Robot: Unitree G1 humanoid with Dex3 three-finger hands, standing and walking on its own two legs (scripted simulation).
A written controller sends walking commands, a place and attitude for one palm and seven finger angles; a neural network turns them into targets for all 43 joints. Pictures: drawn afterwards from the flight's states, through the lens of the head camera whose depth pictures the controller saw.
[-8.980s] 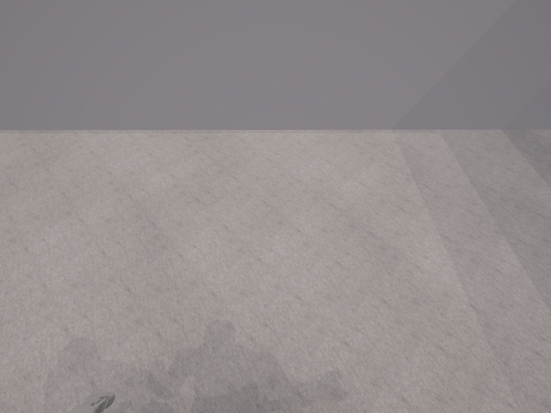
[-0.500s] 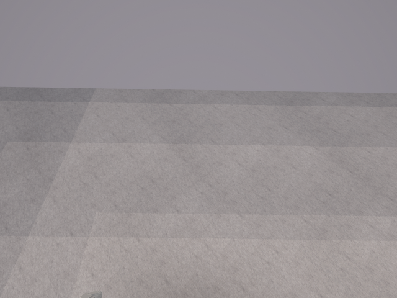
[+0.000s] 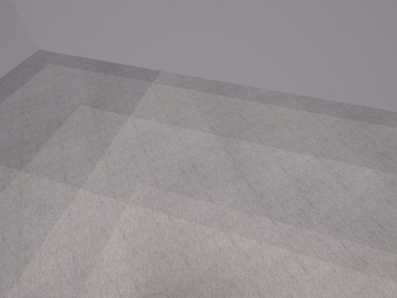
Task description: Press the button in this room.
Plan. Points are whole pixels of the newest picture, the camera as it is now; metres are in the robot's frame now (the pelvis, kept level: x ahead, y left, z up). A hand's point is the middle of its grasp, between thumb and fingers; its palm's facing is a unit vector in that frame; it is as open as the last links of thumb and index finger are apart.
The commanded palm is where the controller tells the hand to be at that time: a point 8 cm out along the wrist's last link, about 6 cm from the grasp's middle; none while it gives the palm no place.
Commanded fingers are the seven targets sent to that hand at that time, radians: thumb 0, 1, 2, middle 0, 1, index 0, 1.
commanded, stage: turn or walk to find it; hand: left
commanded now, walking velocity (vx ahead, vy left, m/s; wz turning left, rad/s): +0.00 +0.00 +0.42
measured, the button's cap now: out of the picture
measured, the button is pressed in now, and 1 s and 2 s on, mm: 0 0 0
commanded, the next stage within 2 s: none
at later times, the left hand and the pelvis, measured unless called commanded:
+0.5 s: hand out of the picture +0.06 +0.24 -0.15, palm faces +0.19 -0.95 -0.26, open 7.4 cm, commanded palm none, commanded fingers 0.00 0.90 0.90 -0.20 -0.30 -0.20 -0.30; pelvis -0.02 +0.02 +0.00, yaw +11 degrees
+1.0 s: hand out of the picture -0.09 +0.18 -0.17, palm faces +0.45 -0.86 -0.24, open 7.4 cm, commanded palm none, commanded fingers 0.00 0.90 0.90 -0.20 -0.30 -0.20 -0.30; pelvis -0.04 -0.01 +0.00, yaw +26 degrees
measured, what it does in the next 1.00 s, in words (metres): steps on the spot, turning left: left foot, then right foot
